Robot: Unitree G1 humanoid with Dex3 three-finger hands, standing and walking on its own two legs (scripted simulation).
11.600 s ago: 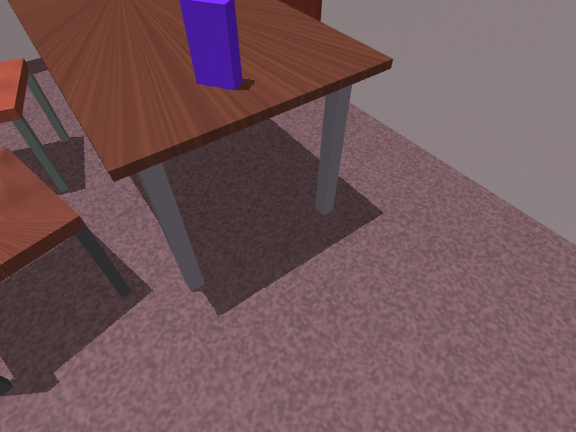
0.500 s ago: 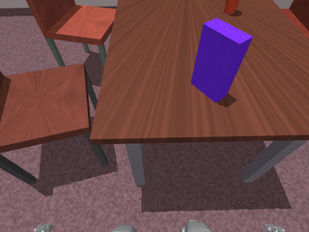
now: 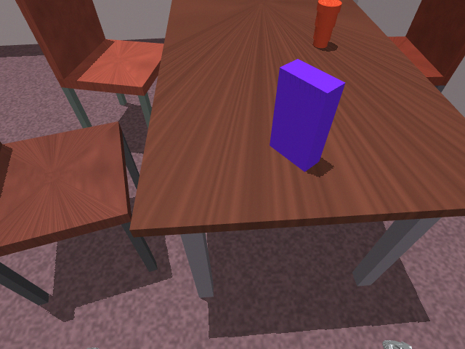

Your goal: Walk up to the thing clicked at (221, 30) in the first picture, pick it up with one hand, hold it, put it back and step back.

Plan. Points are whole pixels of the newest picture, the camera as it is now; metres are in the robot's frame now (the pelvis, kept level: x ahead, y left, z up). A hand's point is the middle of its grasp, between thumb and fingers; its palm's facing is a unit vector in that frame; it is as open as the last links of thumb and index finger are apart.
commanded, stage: walk up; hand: right
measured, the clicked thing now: (301, 119) +0.56 -0.14 +0.08
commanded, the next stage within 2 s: stand in 0.68 s
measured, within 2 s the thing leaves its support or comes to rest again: neither
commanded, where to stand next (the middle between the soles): +0.06 +0.01 m, yaw +0 degrees
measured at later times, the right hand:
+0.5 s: hand out of the picture +0.07 -0.26 -0.15, palm faces +0.01 +0.94 -0.33, open 7.3 cm
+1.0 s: hand out of the picture +0.08 -0.26 -0.15, palm faces +0.01 +0.94 -0.33, open 7.3 cm
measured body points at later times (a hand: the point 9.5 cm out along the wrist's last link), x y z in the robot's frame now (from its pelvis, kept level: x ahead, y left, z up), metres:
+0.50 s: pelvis +0.01 +0.00 +0.01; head +0.02 +0.00 +0.45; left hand +0.09 +0.30 -0.13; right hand +0.07 -0.31 -0.13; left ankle +0.01 +0.13 -0.74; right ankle +0.02 -0.13 -0.74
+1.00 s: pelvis +0.01 +0.00 +0.01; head +0.02 +0.00 +0.46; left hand +0.11 +0.30 -0.12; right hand +0.08 -0.31 -0.13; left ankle +0.01 +0.13 -0.74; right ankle +0.02 -0.13 -0.74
